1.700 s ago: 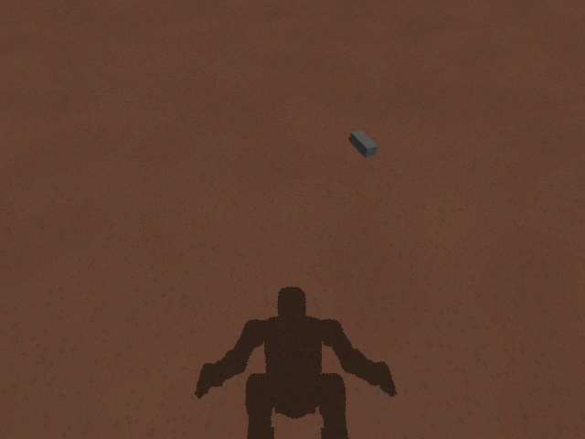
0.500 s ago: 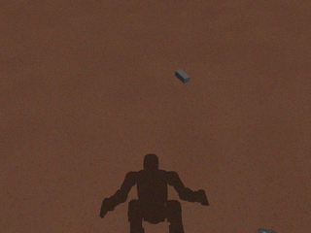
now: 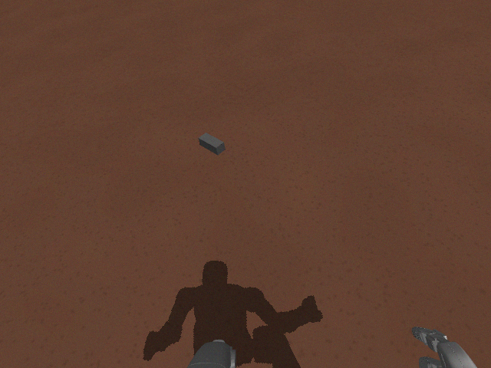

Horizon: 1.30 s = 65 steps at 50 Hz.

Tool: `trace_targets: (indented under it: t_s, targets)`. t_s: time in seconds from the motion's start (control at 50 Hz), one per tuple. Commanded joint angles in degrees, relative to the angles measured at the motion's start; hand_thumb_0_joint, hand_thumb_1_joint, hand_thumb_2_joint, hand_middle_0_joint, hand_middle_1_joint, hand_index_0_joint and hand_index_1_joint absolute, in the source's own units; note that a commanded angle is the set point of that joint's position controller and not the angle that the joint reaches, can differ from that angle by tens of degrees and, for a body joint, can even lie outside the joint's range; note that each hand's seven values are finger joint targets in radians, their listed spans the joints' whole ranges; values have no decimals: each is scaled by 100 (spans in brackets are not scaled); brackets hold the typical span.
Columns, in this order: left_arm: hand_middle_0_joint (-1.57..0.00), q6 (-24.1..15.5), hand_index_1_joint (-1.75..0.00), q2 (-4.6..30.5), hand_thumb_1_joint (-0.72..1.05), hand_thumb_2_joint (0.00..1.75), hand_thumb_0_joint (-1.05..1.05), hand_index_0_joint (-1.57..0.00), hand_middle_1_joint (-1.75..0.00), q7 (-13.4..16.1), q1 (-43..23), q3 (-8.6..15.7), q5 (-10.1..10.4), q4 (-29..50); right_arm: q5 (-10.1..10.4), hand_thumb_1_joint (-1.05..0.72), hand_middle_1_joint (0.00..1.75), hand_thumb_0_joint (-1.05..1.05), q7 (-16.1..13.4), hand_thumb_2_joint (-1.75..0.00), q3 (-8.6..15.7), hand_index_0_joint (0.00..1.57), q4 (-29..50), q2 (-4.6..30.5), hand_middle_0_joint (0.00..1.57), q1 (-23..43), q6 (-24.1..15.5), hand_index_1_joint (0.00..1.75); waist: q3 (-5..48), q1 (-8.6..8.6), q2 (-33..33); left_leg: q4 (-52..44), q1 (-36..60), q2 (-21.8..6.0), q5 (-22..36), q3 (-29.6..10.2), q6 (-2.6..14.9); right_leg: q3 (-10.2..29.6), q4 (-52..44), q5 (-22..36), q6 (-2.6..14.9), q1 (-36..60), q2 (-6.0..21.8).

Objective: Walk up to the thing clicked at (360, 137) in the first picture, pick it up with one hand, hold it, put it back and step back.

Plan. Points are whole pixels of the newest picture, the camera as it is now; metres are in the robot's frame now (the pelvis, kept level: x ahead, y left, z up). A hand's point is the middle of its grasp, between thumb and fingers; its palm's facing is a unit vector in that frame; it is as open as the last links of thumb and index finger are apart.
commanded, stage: walk up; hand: left
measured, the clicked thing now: (211, 143) +1.51 +0.42 -0.74
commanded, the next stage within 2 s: none
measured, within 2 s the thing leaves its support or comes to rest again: neither
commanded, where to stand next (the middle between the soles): +1.06 +0.39 m, yaw -40 degrees
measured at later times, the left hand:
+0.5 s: hand (127, 221) +0.47 +0.37 -0.12, palm faces -0.30 -0.85 -0.44, open 7.4 cm
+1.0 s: hand (123, 182) +0.60 +0.43 -0.12, palm faces -0.33 -0.79 -0.52, open 7.4 cm
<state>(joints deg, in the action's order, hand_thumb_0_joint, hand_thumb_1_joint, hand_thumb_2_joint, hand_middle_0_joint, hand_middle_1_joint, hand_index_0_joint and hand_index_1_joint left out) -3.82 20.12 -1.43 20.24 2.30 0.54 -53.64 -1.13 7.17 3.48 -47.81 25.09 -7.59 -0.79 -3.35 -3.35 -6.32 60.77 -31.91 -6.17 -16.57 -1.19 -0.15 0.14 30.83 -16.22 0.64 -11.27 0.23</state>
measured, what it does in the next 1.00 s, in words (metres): walks ahead, turning right: left foot, then right foot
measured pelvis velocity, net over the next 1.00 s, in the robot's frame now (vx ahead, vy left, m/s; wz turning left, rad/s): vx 0.47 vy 0.17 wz -0.40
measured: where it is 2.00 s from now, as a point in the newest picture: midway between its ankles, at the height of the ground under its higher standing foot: (210, 232)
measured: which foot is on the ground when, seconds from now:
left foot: up 0.00-0.20, down 0.22-0.68, up 0.70-1.00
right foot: down 0.00-0.24, up 0.26-0.64, down 0.66-1.00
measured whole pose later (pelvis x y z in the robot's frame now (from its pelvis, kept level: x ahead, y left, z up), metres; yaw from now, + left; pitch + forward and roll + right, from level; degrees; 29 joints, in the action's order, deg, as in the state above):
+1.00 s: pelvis +0.47 +0.17 -0.01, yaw -23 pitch -2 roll -1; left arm -6.5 22.5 2.3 22.6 2.4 -0.7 -50.5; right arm -3.6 6.3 6.8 -42.5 27.5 -10.9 2.7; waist -4.5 -0.8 -7.4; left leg 56.4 -34.7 -10.2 -13.8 -4.5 -1.5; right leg 0.8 34.1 -18.0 -0.5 -14.2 1.2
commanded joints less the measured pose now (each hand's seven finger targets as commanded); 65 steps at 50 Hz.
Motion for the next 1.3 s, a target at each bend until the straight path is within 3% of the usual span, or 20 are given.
trace_targets:
  t_s: [0.0, 0.12, 0.18, 0.22, 0.26, 0.32, 0.42, 0.52, 0.6, 0.64, 0.68, 0.8, 1.02, 1.1, 1.12, 1.14, 1.16, 1.18, 1.24, 1.28]
  targets:
    - [-20, -323, -30, 2170, 90, 90, 0, -20, -30, 187, -598, 596, -7, 722, -64, -90, 30, 0, 14, -90, 480, 20, 607, 1220, 20, 53, 18, 30, -309, 418, 1135, -766, -209, -215, 700, -143, -179, 1653, -2180, -1731, 935, -771, 1121]
    - [-20, -350, -30, 2213, 90, 90, 0, -20, -30, 199, -448, 611, -96, 663, -97, -90, 30, 0, 63, -90, 510, 20, 811, 992, 20, 312, -120, 30, 46, 443, 1063, -2198, 988, -127, 1022, 116, -48, 1120, -1366, -270, 838, -627, 991]
    - [-20, -292, -30, 2108, 90, 90, 0, -20, -30, 275, -858, 536, -156, 778, -128, -90, 30, 0, -22, -90, 700, 20, 420, 1198, 20, -1118, -135, 30, 612, 1268, 945, -2485, 2821, -9, 514, 63, 140, 1146, 363, 458, 685, -1376, 1039]
    - [-20, -246, -30, 991, 90, 90, 0, -20, -30, 310, -128, 157, -119, 672, -215, -90, 30, 0, -250, -90, 923, 20, 178, 1891, 20, -2227, -267, 30, 923, 1589, -1694, -3935, 4062, -1329, -2064, -2191, 161, 413, 3954, -1322, 166, -3048, -356]
    - [-20, -213, -30, 1500, 90, 90, 0, -20, -30, 431, 407, 169, -2, 491, 82, -90, 30, 0, -291, -90, 953, 20, 520, 2201, 20, -726, -304, 30, 594, 690, -1432, -5391, 3136, -1942, -2855, -3975, 740, 625, 4848, -890, 410, -3196, 91]
    - [-20, -207, -30, 1899, 90, 90, 0, -20, -30, 242, -99, 383, 176, 191, -54, -90, 30, 0, -321, -90, 708, 20, 614, 1331, 20, -543, -361, 30, 235, 660, -496, -4694, 2345, -933, -367, -1144, 175, 558, 3717, 268, 266, -2431, 456]
    - [-20, -85, -30, 1422, 90, 90, 0, -20, -30, 141, -718, 264, 151, 486, -79, -90, 30, 0, -412, -90, 578, 20, 470, 1007, 20, -1245, -382, 30, 355, 814, -188, -4221, 3254, -786, 3039, 135, 517, 131, 2432, 193, 36, -2486, 287]
    - [-20, -21, -30, 1285, 90, 90, 0, -20, -30, 139, -1292, 247, 129, 788, -186, -90, 30, 0, -391, -90, 595, 20, 716, 1104, 20, -1066, -238, 30, 68, 858, -299, -4310, 2700, -747, 2956, 661, 459, -594, 938, 592, 136, -1621, 203]
    - [-20, 0, -30, 1454, 90, 90, 0, -20, -30, 247, -169, 442, 74, 432, -178, -90, 30, 0, -383, -90, 561, 20, 969, 1047, 20, -690, -132, 30, 530, 164, 393, -2726, 1743, -509, 2721, 1036, 304, -687, 58, 1111, 355, 605, 25]
    - [-20, -52, -30, 2094, 90, 90, 0, -20, -30, 406, 906, 730, -15, 287, -164, -90, 30, 0, -366, -90, 388, 20, 1008, 586, 20, -1260, -102, 30, 1188, -252, 1883, -356, -174, 363, -726, 916, 3, 1660, -643, -216, 908, 2654, 1257]
    - [-20, -61, -30, 2414, 90, 90, 0, -20, -30, 542, 418, 751, 11, 643, -178, -90, 30, 0, -393, -90, 507, 20, 970, 1262, 20, -1423, 42, 30, 1098, -99, 1099, 1136, -1161, 316, -1609, -514, -234, 4330, -1247, -1704, 1817, 2247, 2616]
    - [-20, -329, -30, 1882, 90, 90, 0, -20, -30, 508, -370, 587, 33, 815, -124, -90, 30, 0, -302, -90, 480, 20, 638, 986, 20, -1347, 153, 30, -2, 584, 950, 530, 12, -115, -129, -436, -21, 1350, -1163, 1103, 890, -371, 1213]
    - [-20, -456, -30, 2506, 90, 90, 0, -20, -30, 584, 251, 717, -213, 772, -237, -90, 30, 0, -18, -90, 637, 20, 1208, 1036, 20, 212, 190, 30, 77, 286, 1407, -1164, 140, -388, 91, -226, -33, 1412, -543, 149, 1172, -845, 1297]
    - [-20, -337, -30, 2329, 90, 90, 0, -20, -30, 641, -350, 606, -195, 888, -250, -90, 30, 0, -67, -90, 819, 20, 798, 1232, 20, -1097, 145, 30, 702, 1209, 1028, -2407, 2407, 159, -362, 371, 212, 791, 1119, 1053, 814, -1750, 1112]
    - [-20, -308, -30, 1751, 90, 90, 0, -20, -30, 650, 6, 430, -193, 844, -312, -90, 30, 0, -138, -90, 950, 20, 585, 1554, 20, -1814, 87, 30, 1030, 1510, -325, -3109, 3310, 27, -825, -286, 292, 368, 3000, 861, 452, -2224, 558]
    - [-20, -297, -30, 1103, 90, 90, 0, -20, -30, 679, 468, 202, -152, 873, -328, -90, 30, 0, -236, -90, 1036, 20, 627, 2043, 20, -1820, 38, 30, 987, 1316, -2096, -3746, 3813, -1328, -360, -2117, 298, 222, 4191, -1798, 146, -3593, -373]
    - [-20, -227, -30, 1590, 90, 90, 0, -20, -30, 791, 605, 315, -51, 650, -103, -90, 30, 0, -286, -90, 1040, 20, 744, 2248, 20, -1326, 36, 30, 1012, 1053, -1616, -4389, 3532, -1838, -1092, -3274, 759, 368, 4501, -1675, 275, -3783, -241]
    - [-20, -189, -30, 1897, 90, 90, 0, -20, -30, 806, 467, 353, -100, 520, -17, -90, 30, 0, -297, -90, 1040, 20, 861, 2179, 20, -864, 82, 30, 627, 876, -1371, -4609, 2807, -1833, -1993, -3198, 1021, 420, 4744, -1295, 354, -3618, 170]
    - [-20, -167, -30, 2061, 90, 90, 0, -20, -30, 639, 447, 441, 72, 173, -102, -90, 30, 0, -341, -90, 729, 20, 969, 1359, 20, -436, 37, 30, -195, 599, -446, -4258, 1763, -807, -438, -1005, 302, 499, 3905, -227, 261, -2871, 352]
    - [-20, -129, -30, 1873, 90, 90, 0, -20, -30, 592, 663, 415, 86, 84, -80, -90, 30, 0, -355, -90, 679, 20, 903, 1298, 20, -521, -38, 30, -42, 517, -568, -4076, 1924, -682, 856, -601, 449, 288, 3601, -13, 138, -2521, 267]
